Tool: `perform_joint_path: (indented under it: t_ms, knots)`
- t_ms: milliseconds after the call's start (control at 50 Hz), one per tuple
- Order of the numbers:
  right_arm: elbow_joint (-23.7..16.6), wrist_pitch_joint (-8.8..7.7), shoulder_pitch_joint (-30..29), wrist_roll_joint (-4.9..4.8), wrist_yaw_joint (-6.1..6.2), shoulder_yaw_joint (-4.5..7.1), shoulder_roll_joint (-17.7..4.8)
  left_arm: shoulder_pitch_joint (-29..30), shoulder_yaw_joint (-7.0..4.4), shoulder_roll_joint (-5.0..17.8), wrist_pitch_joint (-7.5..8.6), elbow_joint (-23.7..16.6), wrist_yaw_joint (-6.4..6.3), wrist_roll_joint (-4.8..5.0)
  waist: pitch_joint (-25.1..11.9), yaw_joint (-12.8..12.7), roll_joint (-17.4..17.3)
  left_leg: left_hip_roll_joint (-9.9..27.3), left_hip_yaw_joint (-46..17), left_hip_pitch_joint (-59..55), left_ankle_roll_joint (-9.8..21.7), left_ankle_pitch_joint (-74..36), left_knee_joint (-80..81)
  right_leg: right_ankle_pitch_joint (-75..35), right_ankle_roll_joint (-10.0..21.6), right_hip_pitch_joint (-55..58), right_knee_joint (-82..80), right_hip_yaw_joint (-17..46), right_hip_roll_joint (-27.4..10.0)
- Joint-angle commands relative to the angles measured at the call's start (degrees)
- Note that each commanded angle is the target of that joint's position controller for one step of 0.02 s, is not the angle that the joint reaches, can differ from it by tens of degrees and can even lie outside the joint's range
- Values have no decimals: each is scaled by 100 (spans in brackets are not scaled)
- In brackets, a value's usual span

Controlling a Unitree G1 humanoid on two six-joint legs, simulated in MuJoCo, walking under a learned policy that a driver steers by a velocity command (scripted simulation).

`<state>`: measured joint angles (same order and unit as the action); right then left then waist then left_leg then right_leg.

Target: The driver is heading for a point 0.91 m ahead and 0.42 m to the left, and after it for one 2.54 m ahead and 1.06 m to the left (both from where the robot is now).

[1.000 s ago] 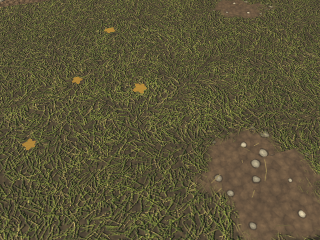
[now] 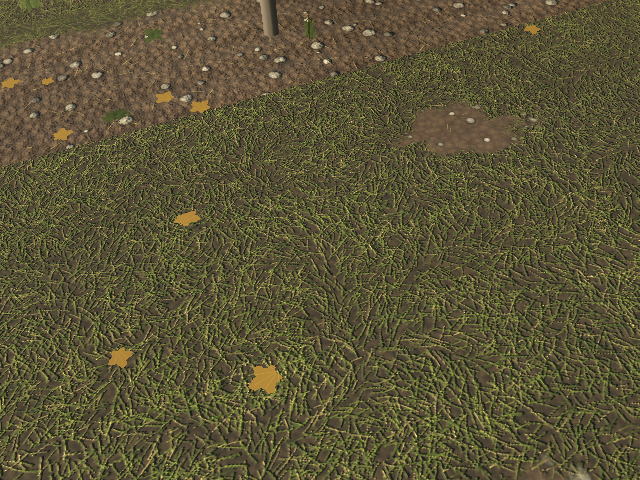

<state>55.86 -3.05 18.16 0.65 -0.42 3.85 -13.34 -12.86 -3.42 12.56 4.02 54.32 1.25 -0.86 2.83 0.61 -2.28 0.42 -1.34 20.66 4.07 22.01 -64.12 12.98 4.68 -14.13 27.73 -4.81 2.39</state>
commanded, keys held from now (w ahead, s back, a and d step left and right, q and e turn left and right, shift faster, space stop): w+q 0.44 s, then q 0.56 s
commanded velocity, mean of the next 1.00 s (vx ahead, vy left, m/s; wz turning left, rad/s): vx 0.33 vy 0.00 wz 0.49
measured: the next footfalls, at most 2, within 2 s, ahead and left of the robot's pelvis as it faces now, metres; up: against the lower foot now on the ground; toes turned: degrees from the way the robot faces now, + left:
left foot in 0.50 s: +0.42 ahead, +0.13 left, -0.15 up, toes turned +20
right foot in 0.92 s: +0.58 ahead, -0.01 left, -0.15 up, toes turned +32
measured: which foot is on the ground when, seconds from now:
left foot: up 0.00-0.48, down 0.50-0.92, up 0.94-1.00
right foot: down 0.00-0.50, up 0.52-0.90, down 0.92-1.00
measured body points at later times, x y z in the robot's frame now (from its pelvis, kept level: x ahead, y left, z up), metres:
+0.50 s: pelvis +0.28 +0.04 -0.13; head +0.32 +0.06 +0.32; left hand +0.12 +0.25 -0.26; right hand +0.53 -0.13 -0.24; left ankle +0.39 +0.12 -0.86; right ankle +0.04 -0.07 -0.71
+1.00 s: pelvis +0.43 +0.03 -0.16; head +0.47 +0.02 +0.29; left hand +0.44 +0.33 -0.25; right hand +0.66 -0.17 -0.29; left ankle +0.36 +0.10 -0.84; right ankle +0.54 -0.03 -0.89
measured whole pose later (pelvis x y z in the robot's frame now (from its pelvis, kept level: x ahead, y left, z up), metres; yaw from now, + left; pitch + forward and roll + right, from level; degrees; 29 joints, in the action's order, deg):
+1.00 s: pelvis +0.43 +0.03 -0.16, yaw +33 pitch +0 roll +2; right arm 45.5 2.0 13.7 1.3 -0.1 5.2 -17.1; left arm -7.8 -1.5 12.5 0.8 41.6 -1.7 -1.3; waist 2.1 2.4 -1.5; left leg -8.6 -3.9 24.9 2.5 30.3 -56.7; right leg 12.9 1.3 -22.5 34.8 -0.9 -1.7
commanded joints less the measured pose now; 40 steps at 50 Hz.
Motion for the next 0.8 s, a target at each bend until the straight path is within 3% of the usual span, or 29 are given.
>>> perform_joint_path:
  t_ms: [20, 40, 60, 80, 100, 140, 180, 220, 280, 300, 320, 360, 420, 460, 480, 500, 520, 540, 560, 580, 600, 620, 640, 660, 700, 740, 800]
  knots:
    - [-124, 221, 501, 160, -73, 113, -379, -391, -98, 545, 137, -98, -74, -7, -95, 32, 645, 330, -281, 711, -131, -344, 105, -1667, 816, 581, -1731, 1456, -1660]
    - [-197, 299, 366, 154, -91, 123, -374, -489, -111, 623, 177, -67, -97, -7, -11, 56, 557, 339, -296, 849, -177, -585, 235, -1808, 808, 589, -1819, 1280, -1652]
    - [-207, 371, 310, 166, -116, 144, -390, -641, -149, 771, 248, -3, -102, -83, -43, 30, 545, 356, -248, 1045, -140, -1061, 188, -1761, 855, 698, -1761, 1119, -1679]
    - [-244, 407, 193, 148, -130, 156, -411, -745, -142, 751, 276, 29, -106, -78, 16, 16, 426, 374, -290, 1268, -138, -1313, 244, -1788, 813, 740, -1767, 998, -1663]
    - [-414, 373, -321, 87, -148, 215, -445, -736, -91, 631, 364, 103, -125, -27, 251, 63, 345, 430, -523, 1768, -132, -1769, 790, -1469, 564, 956, -1793, 842, -1535]
    - [-517, 329, -609, 41, -206, 196, -376, -755, -82, 673, 449, 106, -167, -5, 316, 25, 553, 324, -293, 1795, -152, -2681, 1486, -988, 420, 795, -1824, 483, -1332]
    - [-567, 298, -903, 117, -248, 196, -380, -851, -59, 646, 450, 165, -244, -2, 240, -53, 453, 234, -238, 1638, -142, -3651, 1947, -591, 411, 704, -1453, 314, -1339]
    - [-610, 301, -1021, 156, -287, 172, -309, -1060, 2, 584, 455, 196, -301, -58, 253, -115, 435, 197, -155, 1609, -71, -4170, 2162, -478, 421, 631, -1073, 203, -1393]
    - [-812, 269, -1589, 186, -274, 169, -405, -1499, 28, 593, 441, 275, -355, -151, 464, -357, 453, 237, -99, 2231, 29, -4326, 2299, -335, 452, 1106, -476, 235, -1629]
    - [-927, 241, -1977, 135, -255, 154, -394, -1793, 50, 523, 481, 323, -314, -273, 620, -601, 272, 106, 118, 2464, 9, -4410, 2505, 97, 384, 1315, -314, 178, -1550]
    - [-1012, 240, -2177, 108, -255, 133, -347, -1911, 55, 517, 483, 379, -319, -288, 773, -657, 375, 130, 97, 2499, 28, -4511, 2681, 182, 370, 1296, -85, 177, -1575]
    - [-1118, 239, -2451, 87, -287, 71, -244, -1993, 105, 402, 465, 399, -327, -278, 937, -774, 368, 112, 302, 2311, 42, -4792, 3162, 223, 296, 1224, 280, 54, -1518]
    - [-1017, 210, -2223, 195, -399, -49, -101, -1945, 160, 337, 331, 400, -367, -167, 898, -752, 200, -8, 820, 997, 66, -5140, 3955, -132, 188, 768, 1230, -290, -1327]
    - [-598, 185, -1116, 280, -291, 3, -276, -1951, 144, 543, 173, 399, -417, -143, 427, -276, 60, -184, 983, -117, 205, -4698, 4390, -1918, 152, 957, 2782, -355, -1248]
    - [-224, 164, -105, 378, -203, 81, -460, -1931, 95, 678, 92, 416, -434, -71, -63, 169, 123, -328, 1106, -1175, 337, -4550, 4516, -2560, 102, 783, 4238, -408, -1119]
    - [24, 132, 684, 409, -130, 231, -755, -1767, 11, 780, 44, 381, -411, 118, -574, 731, -261, 163, 645, -2598, 695, -5793, 4978, -999, -96, -71, 6509, -704, -723]
    - [78, 89, 1093, 322, -143, 386, -1533, -2270, 57, 382, 20, 206, -400, 279, -1633, 464, -1188, 1737, -551, -5808, 1543, -10875, 2161, 4114, -444, -3105, 9051, -519, -158]
    - [-237, 84, 1364, 31, -132, 385, -1495, -1573, 91, 690, 19, -281, -442, 350, -2948, 1076, -206, 2640, -1888, -6847, 2195, -10611, 2207, 3346, -484, -4240, 9096, 382, -448]
    - [-485, 181, 959, -1, 4, 300, -1288, -1065, 109, 792, 17, -501, -432, 244, -2681, 943, 476, 2517, -1956, -6005, 2000, -8417, 2989, 2453, -451, -4267, 8152, 621, -793]
    - [-573, 271, 433, 53, 136, 227, -1054, -859, 136, 670, 2, -597, -385, 81, -2166, 634, 525, 2278, -2048, -5092, 1993, -6743, 3428, 2105, -465, -4369, 7684, 603, -827]
    - [-616, 246, 33, 31, 258, 158, -986, -935, 115, 630, -29, -641, -315, -62, -1831, 223, 605, 2258, -2170, -4025, 1937, -4944, 3907, 1155, -522, -4193, 6735, 758, -860]
    - [-756, 194, -290, -22, 262, 91, -787, -949, 47, 763, -165, -549, -331, -250, -1365, 55, 707, 2119, -2089, -2573, 1945, -5439, 4156, 1110, -606, -3332, 6374, 690, -923]
    - [-728, 128, -510, -35, 217, 64, -826, -698, 41, 652, -315, -684, -349, -151, -670, -224, 844, 1594, -1443, -1032, 1721, -5686, 4511, 860, -757, -2508, 4977, 657, -952]
    - [-708, 55, -587, 34, 166, 98, -964, -687, 84, 462, -367, -764, -340, -144, -485, -339, 630, 1173, -1139, -342, 1575, -5964, 4518, 650, -788, -1852, 4191, 566, -821]
    - [-732, 17, -658, 61, 99, 120, -929, -823, 114, 317, -355, -783, -301, -71, -861, -412, 125, 718, -776, -310, 1299, -6606, 4237, -48, -684, -1310, 3204, 514, -630]
    - [-799, 47, -609, 4, 37, 128, -832, -718, 119, 314, -297, -813, -285, -11, -1185, -298, -126, 593, -721, -600, 1094, -6484, 3983, -603, -544, -1077, 2497, 564, -553]
    - [-848, 185, -361, -32, -5, 168, -861, 73, 86, 454, -317, -1145, -325, -34, -990, -39, -196, 597, -1126, -548, 926, -5286, 3935, -580, -535, -971, 2051, 636, -447]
